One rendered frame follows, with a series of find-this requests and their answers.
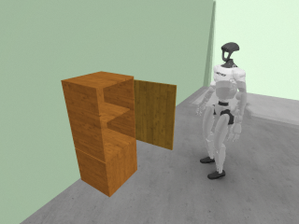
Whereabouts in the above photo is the robot left shin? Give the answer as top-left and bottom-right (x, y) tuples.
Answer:
(213, 146), (226, 174)

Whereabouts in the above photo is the cupboard door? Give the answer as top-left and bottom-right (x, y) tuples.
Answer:
(134, 79), (177, 150)

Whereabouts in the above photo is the robot right upper arm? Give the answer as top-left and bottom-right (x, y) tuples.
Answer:
(210, 64), (222, 89)

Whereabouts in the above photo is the robot right shin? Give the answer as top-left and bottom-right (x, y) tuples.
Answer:
(204, 137), (214, 159)

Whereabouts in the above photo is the robot left upper arm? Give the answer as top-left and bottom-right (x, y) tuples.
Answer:
(232, 68), (248, 101)

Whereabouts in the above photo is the robot right forearm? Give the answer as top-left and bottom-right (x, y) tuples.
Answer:
(202, 85), (215, 104)

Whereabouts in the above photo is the robot right hand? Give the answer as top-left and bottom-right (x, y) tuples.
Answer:
(195, 102), (206, 116)

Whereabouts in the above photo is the robot shin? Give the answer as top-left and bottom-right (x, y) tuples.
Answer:
(204, 137), (214, 159)
(213, 146), (226, 174)

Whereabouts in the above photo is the robot left forearm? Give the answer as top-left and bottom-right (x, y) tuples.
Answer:
(234, 92), (248, 124)

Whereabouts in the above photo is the robot left hand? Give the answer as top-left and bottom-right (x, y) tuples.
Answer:
(227, 122), (242, 143)

